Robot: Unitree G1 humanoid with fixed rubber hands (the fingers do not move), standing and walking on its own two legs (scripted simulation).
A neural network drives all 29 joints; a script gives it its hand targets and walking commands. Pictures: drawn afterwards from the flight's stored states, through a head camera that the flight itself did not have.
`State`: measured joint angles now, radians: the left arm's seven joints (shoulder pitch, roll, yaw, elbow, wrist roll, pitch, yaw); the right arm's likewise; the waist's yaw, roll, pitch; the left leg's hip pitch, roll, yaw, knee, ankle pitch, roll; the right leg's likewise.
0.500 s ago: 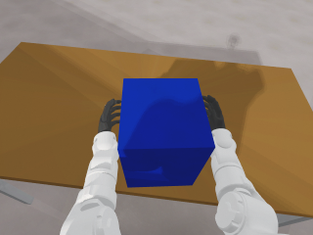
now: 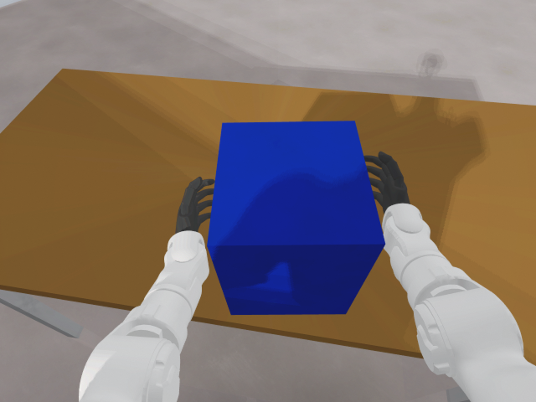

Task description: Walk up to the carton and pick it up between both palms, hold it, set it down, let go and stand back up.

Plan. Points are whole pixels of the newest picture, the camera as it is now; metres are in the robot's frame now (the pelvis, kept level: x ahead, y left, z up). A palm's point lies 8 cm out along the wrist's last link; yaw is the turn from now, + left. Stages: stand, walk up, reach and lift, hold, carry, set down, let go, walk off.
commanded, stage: set down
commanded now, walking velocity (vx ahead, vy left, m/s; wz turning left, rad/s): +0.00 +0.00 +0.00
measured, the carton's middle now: (288, 225) +0.40 +0.01 +0.02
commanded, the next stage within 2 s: none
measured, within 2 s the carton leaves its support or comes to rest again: neither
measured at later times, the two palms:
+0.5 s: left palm (173, 260) +0.32 +0.18 +0.02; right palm (418, 253) +0.36 -0.19 +0.02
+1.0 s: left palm (159, 317) +0.24 +0.18 +0.01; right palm (438, 314) +0.27 -0.20 +0.01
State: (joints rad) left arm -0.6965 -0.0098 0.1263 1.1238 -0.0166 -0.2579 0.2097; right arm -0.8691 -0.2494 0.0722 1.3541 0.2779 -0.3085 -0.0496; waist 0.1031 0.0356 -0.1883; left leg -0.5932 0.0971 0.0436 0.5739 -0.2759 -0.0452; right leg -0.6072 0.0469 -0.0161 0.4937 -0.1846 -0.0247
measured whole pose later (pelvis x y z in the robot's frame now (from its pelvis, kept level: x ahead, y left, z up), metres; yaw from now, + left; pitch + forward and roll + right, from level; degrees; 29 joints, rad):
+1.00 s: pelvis +0.00 -0.01 +0.02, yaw +3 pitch +1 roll +0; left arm 0.01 0.05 -0.02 0.47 -0.04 -0.18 0.18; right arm -0.11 -0.23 0.05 0.74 0.28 -0.33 0.07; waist 0.01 -0.02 -0.02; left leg -0.19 0.06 0.00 0.40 -0.22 -0.05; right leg -0.22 0.02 -0.02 0.39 -0.18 -0.03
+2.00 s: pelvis +0.01 +0.01 +0.02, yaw +1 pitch -3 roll +0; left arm 0.38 0.11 -0.09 0.20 -0.07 -0.04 0.15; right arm 0.36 -0.21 -0.02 0.34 0.17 -0.19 0.08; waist 0.03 -0.01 0.04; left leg -0.04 0.04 0.05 0.32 -0.22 -0.03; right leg -0.09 0.02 0.03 0.33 -0.18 -0.01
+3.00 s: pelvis +0.01 +0.02 +0.02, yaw +1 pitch -5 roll +0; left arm 0.29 0.17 -0.03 0.37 0.00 0.13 0.06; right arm 0.25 -0.17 -0.03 0.53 0.02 -0.19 0.07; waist 0.01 -0.02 0.08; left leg -0.03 0.03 0.05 0.34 -0.24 -0.01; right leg -0.07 0.01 0.03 0.33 -0.18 0.01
